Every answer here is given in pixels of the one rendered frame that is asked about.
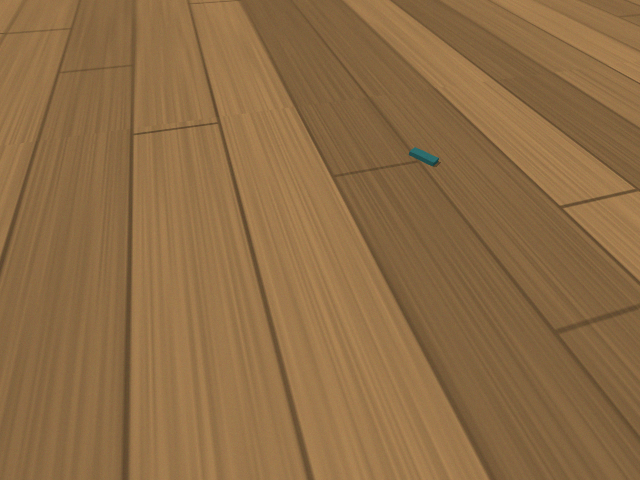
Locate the small box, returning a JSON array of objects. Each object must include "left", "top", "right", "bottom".
[{"left": 409, "top": 147, "right": 439, "bottom": 166}]

